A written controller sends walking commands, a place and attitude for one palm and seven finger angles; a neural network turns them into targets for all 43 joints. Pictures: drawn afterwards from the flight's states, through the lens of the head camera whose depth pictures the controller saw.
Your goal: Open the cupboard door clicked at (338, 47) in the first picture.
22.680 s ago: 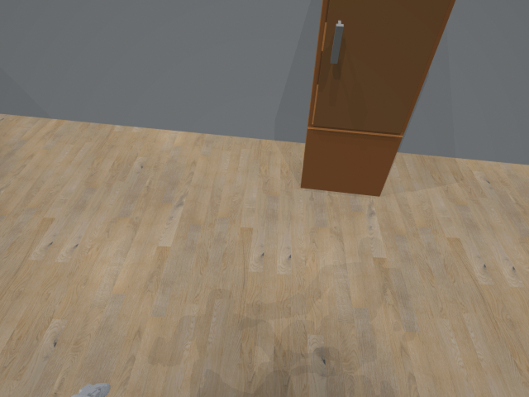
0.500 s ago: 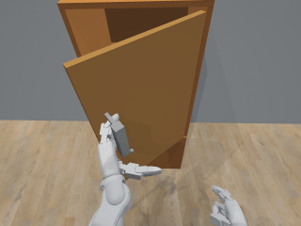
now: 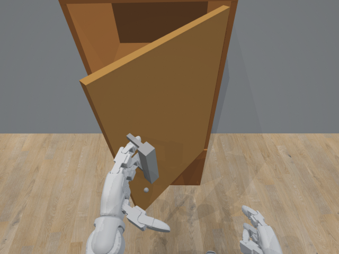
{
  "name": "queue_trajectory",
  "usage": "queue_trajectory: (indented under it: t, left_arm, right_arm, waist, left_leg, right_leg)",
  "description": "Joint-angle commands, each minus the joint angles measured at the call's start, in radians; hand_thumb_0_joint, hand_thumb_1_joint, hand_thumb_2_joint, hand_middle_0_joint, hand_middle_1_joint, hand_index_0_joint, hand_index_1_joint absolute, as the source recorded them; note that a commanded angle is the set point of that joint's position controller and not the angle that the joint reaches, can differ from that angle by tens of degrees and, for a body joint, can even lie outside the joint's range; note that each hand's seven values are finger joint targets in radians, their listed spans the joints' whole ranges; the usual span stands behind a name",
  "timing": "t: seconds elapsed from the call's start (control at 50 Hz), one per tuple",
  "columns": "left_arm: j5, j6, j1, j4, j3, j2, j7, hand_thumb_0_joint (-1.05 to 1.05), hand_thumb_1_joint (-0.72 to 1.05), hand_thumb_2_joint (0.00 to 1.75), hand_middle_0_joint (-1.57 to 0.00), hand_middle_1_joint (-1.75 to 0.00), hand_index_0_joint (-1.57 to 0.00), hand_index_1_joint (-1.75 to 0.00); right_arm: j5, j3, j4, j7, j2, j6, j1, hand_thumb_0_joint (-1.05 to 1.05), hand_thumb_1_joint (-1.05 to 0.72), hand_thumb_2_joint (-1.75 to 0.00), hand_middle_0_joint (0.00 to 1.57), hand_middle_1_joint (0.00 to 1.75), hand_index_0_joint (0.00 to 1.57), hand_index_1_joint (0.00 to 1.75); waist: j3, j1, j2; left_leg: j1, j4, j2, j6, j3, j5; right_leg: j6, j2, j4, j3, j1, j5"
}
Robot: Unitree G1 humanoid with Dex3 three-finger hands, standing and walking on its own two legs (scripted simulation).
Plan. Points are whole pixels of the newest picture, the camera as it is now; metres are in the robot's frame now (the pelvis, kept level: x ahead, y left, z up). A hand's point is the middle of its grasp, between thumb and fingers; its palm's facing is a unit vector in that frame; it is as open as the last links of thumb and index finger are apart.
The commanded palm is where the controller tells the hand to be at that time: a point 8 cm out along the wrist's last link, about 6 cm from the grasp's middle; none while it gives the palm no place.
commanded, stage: slide the hand sideways off the handle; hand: left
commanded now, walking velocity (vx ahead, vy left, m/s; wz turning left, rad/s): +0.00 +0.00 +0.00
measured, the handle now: (142, 158) +0.31 +0.09 +0.07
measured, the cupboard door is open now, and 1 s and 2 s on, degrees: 48 47 47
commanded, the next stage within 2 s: draw the hand back to the body in 0.68 s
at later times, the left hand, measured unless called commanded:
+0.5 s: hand (121, 211) +0.19 +0.11 +0.08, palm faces +0.04 -1.00 -0.03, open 16.2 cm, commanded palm +0.15 +0.17 +0.07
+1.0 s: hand (95, 217) +0.17 +0.15 +0.10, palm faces +0.05 -1.00 -0.08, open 16.3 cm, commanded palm +0.14 +0.20 +0.10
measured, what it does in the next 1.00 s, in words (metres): stands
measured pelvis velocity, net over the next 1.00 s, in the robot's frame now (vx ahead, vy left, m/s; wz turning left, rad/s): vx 0.00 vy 0.00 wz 0.01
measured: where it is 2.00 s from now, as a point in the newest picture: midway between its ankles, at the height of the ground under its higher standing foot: outside the picture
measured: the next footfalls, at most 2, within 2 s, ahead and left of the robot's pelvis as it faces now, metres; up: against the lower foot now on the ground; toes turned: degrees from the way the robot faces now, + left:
none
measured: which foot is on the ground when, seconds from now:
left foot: down 0.00-1.00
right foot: down 0.00-1.00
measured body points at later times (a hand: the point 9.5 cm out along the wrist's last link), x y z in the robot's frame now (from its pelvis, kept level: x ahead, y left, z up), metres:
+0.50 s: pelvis +0.02 -0.01 -0.01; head +0.05 -0.03 +0.44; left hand +0.19 +0.16 +0.08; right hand +0.21 -0.22 -0.08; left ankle +0.00 +0.12 -0.69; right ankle +0.04 -0.10 -0.69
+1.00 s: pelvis +0.00 +0.00 -0.02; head +0.02 -0.01 +0.43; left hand +0.17 +0.20 +0.10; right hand +0.20 -0.20 -0.08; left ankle +0.00 +0.12 -0.69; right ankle +0.04 -0.10 -0.69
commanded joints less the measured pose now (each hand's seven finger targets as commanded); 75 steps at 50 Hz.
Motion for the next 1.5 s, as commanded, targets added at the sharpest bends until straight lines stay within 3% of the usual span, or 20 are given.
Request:
queue_trajectory:
  t: [0.0,0.1,0.24,0.42,0.52,0.66,0.74,0.8,0.88,0.9,1.0,1.06,1.16,1.2,1.26,1.28,1.32,1.34,1.4,1.48]
  left_arm:
    - [-0.016,-0.075,-0.027,-0.259,0.063,0.034,-0.015,0.0,-0.5,0.3,-0.15,-0.3,-0.15,-0.3]
    - [-0.05,-0.083,0.115,-0.306,0.095,0.049,-0.054,0.0,-0.5,0.3,-0.15,-0.3,-0.15,-0.3]
    - [-0.058,-0.122,0.161,-0.368,0.122,0.088,-0.095,0.0,-0.5,0.3,-0.15,-0.3,-0.15,-0.3]
    - [-0.111,-0.138,0.338,-0.42,0.195,0.132,-0.167,0.0,-0.5,0.3,-0.15,-0.3,-0.15,-0.3]
    - [-0.136,-0.156,0.348,-0.445,0.222,0.153,-0.207,0.0,-0.5,0.3,-0.15,-0.3,-0.15,-0.3]
    - [-0.174,-0.188,0.418,-0.492,0.201,0.143,-0.268,0.0,-0.5,0.3,-0.15,-0.3,-0.15,-0.3]
    - [-0.159,-0.174,0.399,-0.464,0.203,0.148,-0.258,0.0,-0.5,0.3,-0.15,-0.3,-0.15,-0.3]
    - [-0.153,-0.162,0.363,-0.516,0.248,0.199,-0.234,0.0,-0.5,0.3,-0.15,-0.3,-0.15,-0.3]
    - [-0.165,-0.136,0.345,-0.581,0.275,0.211,-0.208,0.0,-0.5,0.3,-0.15,-0.3,-0.15,-0.3]
    - [-0.168,-0.123,0.353,-0.569,0.287,0.217,-0.205,0.0,-0.5,0.3,-0.15,-0.3,-0.15,-0.3]
    - [-0.207,-0.05,0.348,-0.49,0.319,0.22,-0.238,0.0,-0.5,0.3,-0.15,-0.3,-0.15,-0.3]
    - [-0.217,-0.011,0.3,-0.492,0.342,0.242,-0.262,0.0,-0.5,0.3,-0.15,-0.3,-0.15,-0.3]
    - [-0.24,0.012,0.265,-0.557,0.396,0.276,-0.267,0.0,-0.5,0.3,-0.15,-0.3,-0.15,-0.3]
    - [-0.252,0.011,0.254,-0.557,0.43,0.295,-0.262,0.0,-0.43,0.33,-0.15,-0.3,-0.15,-0.3]
    - [-0.261,0.015,0.241,-0.568,0.442,0.296,-0.274,0.0,-0.32,0.37,-0.16,-0.3,-0.16,-0.3]
    - [-0.094,0.038,0.229,-0.616,0.475,0.467,-0.149,0.0,-0.29,0.39,-0.16,-0.3,-0.16,-0.3]
    - [-0.073,0.08,0.294,-0.572,0.432,0.357,-0.074,0.0,-0.22,0.42,-0.16,-0.3,-0.16,-0.3]
    - [-0.059,0.088,0.294,-0.558,0.42,0.337,-0.061,0.0,-0.18,0.43,-0.16,-0.3,-0.16,-0.3]
    - [-0.038,0.093,0.262,-0.533,0.426,0.347,-0.031,0.0,-0.08,0.48,-0.16,-0.3,-0.16,-0.3]
    - [-0.021,0.08,0.233,-0.558,0.459,0.381,-0.007,0.0,0.06,0.54,-0.17,-0.3,-0.17,-0.3]
  right_arm:
    - [0.008,-0.041,-0.183,-0.013,-0.102,-0.055,-0.098,0.0,-0.9,-0.9,0.2,0.3,0.2,0.3]
    - [0.014,-0.044,-0.193,-0.016,-0.103,-0.068,-0.087,0.0,-0.9,-0.9,0.2,0.3,0.2,0.3]
    - [0.012,-0.052,-0.199,-0.022,-0.11,-0.087,-0.061,0.0,-0.9,-0.9,0.2,0.3,0.2,0.3]
    - [0.022,-0.066,-0.213,-0.028,-0.111,-0.099,-0.049,0.0,-0.9,-0.9,0.2,0.3,0.2,0.3]
    - [0.03,-0.07,-0.218,-0.034,-0.115,-0.102,-0.062,0.0,-0.9,-0.9,0.2,0.3,0.2,0.3]
    - [0.037,-0.075,-0.228,-0.036,-0.119,-0.124,-0.049,0.0,-0.9,-0.9,0.2,0.3,0.2,0.3]
    - [0.04,-0.076,-0.231,-0.039,-0.121,-0.123,-0.056,0.0,-0.9,-0.9,0.2,0.3,0.2,0.3]
    - [0.044,-0.076,-0.242,-0.045,-0.124,-0.121,-0.06,0.0,-0.9,-0.9,0.2,0.3,0.2,0.3]
    - [0.052,-0.065,-0.249,-0.054,-0.112,-0.125,-0.053,0.0,-0.9,-0.9,0.2,0.3,0.2,0.3]
    - [0.055,-0.064,-0.243,-0.056,-0.112,-0.125,-0.058,0.0,-0.9,-0.9,0.2,0.3,0.2,0.3]
    - [0.066,-0.053,-0.215,-0.067,-0.118,-0.135,-0.078,0.0,-0.9,-0.9,0.2,0.3,0.2,0.3]
    - [0.07,-0.047,-0.205,-0.075,-0.128,-0.146,-0.08,0.0,-0.9,-0.9,0.2,0.3,0.2,0.3]
    - [0.07,-0.037,-0.189,-0.08,-0.124,-0.176,-0.076,0.0,-0.9,-0.9,0.2,0.3,0.2,0.3]
    - [0.07,-0.037,-0.174,-0.081,-0.125,-0.185,-0.078,0.0,-0.9,-0.9,0.2,0.3,0.2,0.3]
    - [0.075,-0.036,-0.156,-0.08,-0.127,-0.2,-0.075,0.0,-0.9,-0.9,0.2,0.3,0.2,0.3]
    - [0.051,-0.046,-0.146,-0.104,-0.123,-0.18,-0.057,0.0,-0.9,-0.9,0.2,0.3,0.2,0.3]
    - [0.04,-0.039,-0.137,-0.112,-0.105,-0.17,-0.061,0.0,-0.9,-0.9,0.2,0.3,0.2,0.3]
    - [0.04,-0.037,-0.123,-0.108,-0.105,-0.16,-0.062,0.0,-0.9,-0.9,0.2,0.3,0.2,0.3]
    - [0.038,-0.036,-0.106,-0.107,-0.11,-0.145,-0.088,0.0,-0.9,-0.9,0.2,0.3,0.2,0.3]
    - [0.031,-0.033,-0.091,-0.107,-0.116,-0.144,-0.102,0.0,-0.9,-0.9,0.2,0.3,0.2,0.3]
  waist:
    - [-0.128,0.012,-0.094]
    - [-0.137,0.022,-0.104]
    - [-0.119,0.0,-0.079]
    - [-0.169,0.017,-0.088]
    - [-0.123,0.007,-0.072]
    - [-0.157,0.002,-0.076]
    - [-0.107,-0.002,-0.067]
    - [-0.141,0.013,-0.044]
    - [-0.174,0.024,0.006]
    - [-0.174,0.026,-0.01]
    - [-0.071,0.019,-0.074]
    - [-0.042,0.017,-0.047]
    - [-0.08,0.035,0.015]
    - [-0.082,0.036,-0.019]
    - [-0.081,0.037,0.041]
    - [-0.088,0.06,0.039]
    - [-0.014,0.038,-0.024]
    - [-0.008,0.038,0.009]
    - [0.024,0.037,0.006]
    - [-0.005,0.044,0.021]
  left_leg:
    - [-0.041,-0.141,-0.026,0.02,-0.027,0.103]
    - [-0.052,-0.124,-0.028,0.019,-0.023,0.141]
    - [-0.079,-0.079,-0.029,0.021,-0.028,0.142]
    - [-0.118,-0.03,-0.034,0.018,-0.028,0.194]
    - [-0.153,-0.009,-0.033,0.018,-0.033,0.151]
    - [-0.159,0.017,-0.032,0.02,-0.042,0.169]
    - [-0.182,0.023,-0.03,0.019,-0.044,0.112]
    - [-0.164,0.01,-0.026,0.021,-0.048,0.094]
    - [-0.116,-0.025,-0.024,0.019,-0.049,0.1]
    - [-0.11,-0.033,-0.021,0.02,-0.053,0.107]
    - [-0.121,-0.063,-0.017,0.019,-0.055,0.072]
    - [-0.094,-0.09,-0.015,0.021,-0.052,0.041]
    - [-0.02,-0.134,-0.013,0.016,-0.059,0.108]
    - [-0.01,-0.139,-0.012,0.016,-0.063,0.131]
    - [0.035,-0.163,-0.012,0.011,-0.062,0.168]
    - [0.056,-0.205,0.003,0.018,-0.04,0.172]
    - [0.068,-0.219,-0.002,0.018,-0.037,0.176]
    - [0.094,-0.229,0.003,0.02,-0.034,0.204]
    - [0.146,-0.276,0.01,0.021,-0.039,0.235]
    - [0.225,-0.349,0.014,0.02,-0.049,0.274]
  right_leg:
    - [0.0,0.016,-0.172,0.059,0.191,0.058]
    - [0.003,0.019,-0.158,0.06,0.214,0.122]
    - [0.008,0.017,-0.129,0.069,0.165,0.127]
    - [0.014,0.012,-0.092,0.086,0.202,0.228]
    - [0.012,0.013,-0.096,0.097,0.154,0.136]
    - [0.012,0.018,-0.06,0.076,0.133,0.151]
    - [0.008,0.022,-0.066,0.072,0.072,0.035]
    - [0.002,0.027,-0.067,0.068,0.078,-0.012]
    - [0.001,0.028,-0.077,0.057,0.114,0.004]
    - [0.0,0.032,-0.084,0.052,0.124,0.013]
    - [0.009,0.03,-0.153,0.06,0.134,-0.049]
    - [0.013,0.025,-0.187,0.064,0.127,-0.105]
    - [0.007,0.032,-0.182,0.032,0.188,0.0]
    - [0.008,0.036,-0.193,0.032,0.213,0.025]
    - [0.007,0.039,-0.192,0.013,0.223,0.092]
    - [-0.006,0.018,-0.241,0.067,0.282,0.099]
    - [-0.001,0.011,-0.287,0.059,0.275,0.096]
    - [0.0,0.011,-0.29,0.05,0.292,0.122]
    - [0.002,0.013,-0.327,0.037,0.325,0.149]
    - [0.004,0.013,-0.351,0.029,0.394,0.177]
